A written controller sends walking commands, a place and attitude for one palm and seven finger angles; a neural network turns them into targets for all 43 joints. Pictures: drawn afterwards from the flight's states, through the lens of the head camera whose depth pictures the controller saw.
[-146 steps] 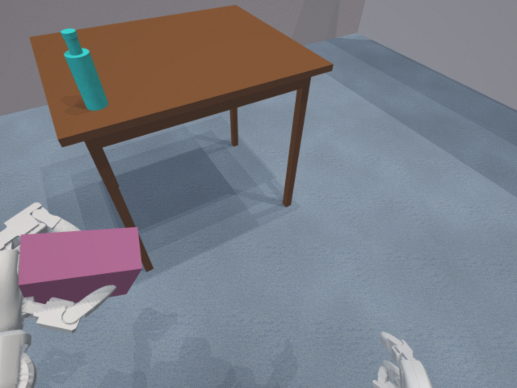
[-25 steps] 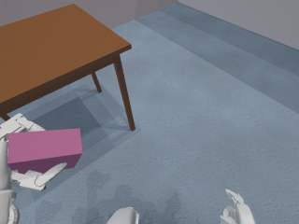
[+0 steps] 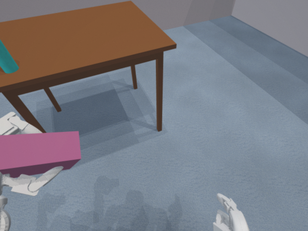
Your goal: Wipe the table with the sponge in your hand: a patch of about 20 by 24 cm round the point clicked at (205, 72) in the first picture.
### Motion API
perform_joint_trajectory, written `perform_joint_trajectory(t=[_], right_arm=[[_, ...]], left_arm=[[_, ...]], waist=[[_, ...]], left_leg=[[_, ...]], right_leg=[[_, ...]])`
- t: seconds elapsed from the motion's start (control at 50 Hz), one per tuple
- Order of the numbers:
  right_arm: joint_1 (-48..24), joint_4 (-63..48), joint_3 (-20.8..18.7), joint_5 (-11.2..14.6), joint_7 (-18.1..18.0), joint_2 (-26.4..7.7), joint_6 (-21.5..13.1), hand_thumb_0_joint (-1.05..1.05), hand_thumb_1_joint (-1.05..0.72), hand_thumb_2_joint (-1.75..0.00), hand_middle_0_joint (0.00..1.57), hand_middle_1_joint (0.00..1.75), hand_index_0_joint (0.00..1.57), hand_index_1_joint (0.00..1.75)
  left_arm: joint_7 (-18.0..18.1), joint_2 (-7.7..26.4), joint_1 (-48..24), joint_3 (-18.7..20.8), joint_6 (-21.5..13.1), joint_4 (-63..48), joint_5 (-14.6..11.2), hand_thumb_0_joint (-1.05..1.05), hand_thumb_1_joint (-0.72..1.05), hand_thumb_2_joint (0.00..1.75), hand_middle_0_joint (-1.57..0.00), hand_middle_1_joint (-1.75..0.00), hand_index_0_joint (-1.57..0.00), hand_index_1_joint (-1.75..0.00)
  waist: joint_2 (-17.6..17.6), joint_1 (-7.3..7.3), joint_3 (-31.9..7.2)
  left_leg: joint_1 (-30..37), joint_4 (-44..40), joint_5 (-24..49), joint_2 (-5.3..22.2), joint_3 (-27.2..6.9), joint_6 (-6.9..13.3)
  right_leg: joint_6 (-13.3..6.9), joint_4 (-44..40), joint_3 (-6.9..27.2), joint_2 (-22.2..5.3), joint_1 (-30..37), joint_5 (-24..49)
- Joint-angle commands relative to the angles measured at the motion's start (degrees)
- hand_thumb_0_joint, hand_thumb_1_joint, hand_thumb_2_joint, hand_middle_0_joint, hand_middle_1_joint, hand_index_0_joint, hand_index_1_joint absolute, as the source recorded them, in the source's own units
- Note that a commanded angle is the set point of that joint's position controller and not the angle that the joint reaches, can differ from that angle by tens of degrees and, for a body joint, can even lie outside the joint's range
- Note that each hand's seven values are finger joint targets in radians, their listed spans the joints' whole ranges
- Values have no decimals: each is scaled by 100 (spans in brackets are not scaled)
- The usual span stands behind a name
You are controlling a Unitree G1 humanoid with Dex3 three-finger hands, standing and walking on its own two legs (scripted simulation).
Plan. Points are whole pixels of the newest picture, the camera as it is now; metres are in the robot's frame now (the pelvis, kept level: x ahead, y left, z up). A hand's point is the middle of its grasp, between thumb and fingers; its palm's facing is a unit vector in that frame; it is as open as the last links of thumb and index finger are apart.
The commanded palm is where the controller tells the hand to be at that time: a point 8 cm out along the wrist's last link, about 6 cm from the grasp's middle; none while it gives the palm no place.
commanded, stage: take the last steps up to it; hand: left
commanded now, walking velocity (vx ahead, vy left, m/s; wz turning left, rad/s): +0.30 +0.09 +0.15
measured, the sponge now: (52, 154) +0.21 +0.21 +0.17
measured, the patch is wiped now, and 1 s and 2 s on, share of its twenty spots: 0.00 0.00 0.00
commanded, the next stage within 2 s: none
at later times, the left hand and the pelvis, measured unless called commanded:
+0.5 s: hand (19, 164) +0.18 +0.25 +0.19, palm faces +0.50 -0.77 -0.41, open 9.2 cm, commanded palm +0.13 +0.29 +0.18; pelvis -0.01 -0.01 +0.01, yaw +5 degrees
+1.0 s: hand (49, 127) +0.28 +0.25 +0.17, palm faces +0.46 -0.77 -0.44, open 9.2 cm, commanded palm +0.21 +0.29 +0.18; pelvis +0.07 +0.00 +0.00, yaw +5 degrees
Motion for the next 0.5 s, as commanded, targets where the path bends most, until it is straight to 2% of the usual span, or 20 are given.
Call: perform_joint_trajectory(t=[0.0, 0.02, 0.04, 0.06, 0.08, 0.1, 0.12, 0.14, 0.16, 0.2, 0.24, 0.26, 0.28, 0.34, 0.4, 0.44, 0.46, 0.48], right_arm=[[-454, -658, -403, 29, -178, -890, -120, 0, -90, -90, 20, 30, 20, 30], [-636, -725, -352, 11, -179, -714, -85, 0, -90, -90, 20, 30, 20, 30], [-824, -701, -439, -51, -177, -1001, -176, 0, -90, -90, 20, 30, 20, 30], [-926, -633, -420, -88, -163, -977, -153, 0, -90, -90, 20, 30, 20, 30], [-868, -531, -359, -82, -177, -890, -114, 0, -90, -90, 20, 30, 20, 30], [-798, -454, -321, -75, -170, -865, -68, 0, -90, -90, 20, 30, 20, 30], [-800, -441, -333, -48, -187, -874, -34, 0, -90, -90, 20, 30, 20, 30], [-788, -466, -375, -31, -192, -911, -12, 0, -90, -90, 20, 30, 20, 30], [-817, -512, -412, -8, -211, -888, -4, 0, -90, -90, 20, 30, 20, 30], [-712, -567, -464, -45, -202, -940, 9, 0, -90, -90, 20, 30, 20, 30], [-563, -645, -512, -43, -170, -966, -6, 0, -90, -90, 20, 30, 20, 30], [-532, -676, -531, -20, -181, -941, -16, 0, -90, -90, 20, 30, 20, 30], [-493, -745, -532, -24, -174, -958, -42, 0, -90, -90, 20, 30, 20, 30], [-428, -839, -578, -14, -201, -1001, -110, 0, -90, -90, 20, 30, 20, 30], [-431, -871, -564, -21, -248, -975, -131, 0, -90, -90, 20, 30, 20, 30], [-363, -840, -548, -39, -270, -974, -123, 0, -90, -90, 20, 30, 20, 30], [-364, -855, -561, -23, -300, -996, -121, 0, -90, -90, 20, 30, 20, 30], [-299, -856, -542, -40, -330, -1003, -110, 0, -90, -90, 20, 30, 20, 30]], left_arm=[[110, 780, -1016, 316, -199, -526, 102, 0, 10, 130, -120, -160, -120, -160], [140, 1119, -1160, 468, -153, -482, 110, 0, 10, 130, -120, -160, -120, -160], [171, 1230, -1432, 529, -175, -524, 25, 0, 10, 130, -120, -160, -120, -160], [142, 1238, -1434, 580, -223, -444, 35, 0, 10, 130, -120, -160, -120, -160], [83, 1099, -1255, 485, -331, -489, -9, 0, 10, 130, -120, -160, -120, -160], [57, 1047, -1067, 504, -410, -488, 19, 0, 10, 130, -120, -160, -120, -160], [47, 1036, -836, 534, -449, -391, 45, 0, 10, 130, -120, -160, -120, -160], [45, 1023, -791, 527, -486, -407, 62, 0, 10, 130, -120, -160, -120, -160], [56, 1054, -775, 568, -527, -500, 51, 0, 10, 130, -120, -160, -120, -160], [82, 1093, -435, 709, -566, -348, 44, 0, 10, 130, -120, -160, -120, -160], [120, 1086, -363, 730, -606, -522, 23, 0, 10, 130, -120, -160, -120, -160], [140, 1127, -207, 799, -614, -441, 7, 0, 10, 130, -120, -160, -120, -160], [140, 1025, -190, 711, -607, -476, -4, 0, 10, 130, -120, -160, -120, -160], [216, 1014, -295, 705, -563, -565, 10, 0, 10, 130, -120, -160, -120, -160], [272, 908, -449, 586, -500, -504, 30, 0, 10, 130, -120, -160, -120, -160], [316, 879, -773, 499, -485, -676, 51, 0, 10, 130, -120, -160, -120, -160], [322, 850, -899, 420, -481, -797, 50, 0, 10, 130, -120, -160, -120, -160], [329, 880, -972, 438, -502, -856, 60, 0, 10, 130, -120, -160, -120, -160]], waist=[[-136, -168, -351], [-2059, -103, -175], [-2142, -60, -98], [-1617, -161, 83], [-1120, -193, 167], [-821, -234, -6], [-763, -231, -130], [-813, -243, -237], [-910, -247, -390], [-765, -200, -528], [-762, -188, -708], [-942, -178, -767], [-1028, -152, -794], [-1189, -98, -744], [-1273, -78, -636], [-1086, -160, -656], [-865, -212, -621], [-571, -259, -644]], left_leg=[[-1300, 352, -2114, 316, -37, 517], [-2157, 2289, -2085, -355, 384, 188], [-2243, 3518, -1523, -296, -217, 95], [-2287, 4054, -1115, -222, -416, 38], [-2266, 4253, -584, -80, -364, -32], [-2183, 4230, -303, -5, -214, -94], [-2154, 4097, -178, 11, -130, -119], [-2124, 3894, -128, 15, -53, -114], [-1994, 3550, -139, 33, -4, -95], [-1921, 3028, -29, 13, 160, -46], [-1859, 2445, -13, 70, 300, -17], [-1749, 2129, -89, 54, 323, 11], [-1685, 1862, -104, 60, 428, 36], [-1375, 1133, -326, 76, 583, 95], [-881, 563, -594, -1, 719, 175], [-216, -35, -451, -86, 838, 190], [257, -451, -366, -97, 844, 207], [733, -817, -421, -79, 865, 259]], right_leg=[[-428, -2173, 537, -485, 1381, -399], [-1092, -3208, 2976, -1981, 1260, -1142], [-1207, -3660, 3802, -2535, 735, -1511], [-1194, -3643, 3733, -2402, 449, -1558], [-1141, -3452, 2822, -2122, 472, -790], [-1039, -3209, 1880, -1866, 639, 145], [-927, -2985, 1329, -1666, 872, 1153], [-913, -2880, 1084, -1634, 1064, 1732], [-931, -2850, 946, -1624, 1221, 1921], [-988, -2836, 957, -1601, 1435, 2145], [-1088, -2902, 1003, -1711, 1670, 1832], [-1086, -2917, 1013, -1649, 1767, 1678], [-1138, -2937, 1017, -1688, 1808, 1447], [-1292, -2974, 1179, -1764, 1693, 810], [-1338, -2924, 1245, -1744, 1423, 333], [-1253, -2724, 1104, -1620, 1136, 24], [-1120, -2461, 948, -1464, 881, -130], [-950, -1952, 715, -1171, 654, -97]])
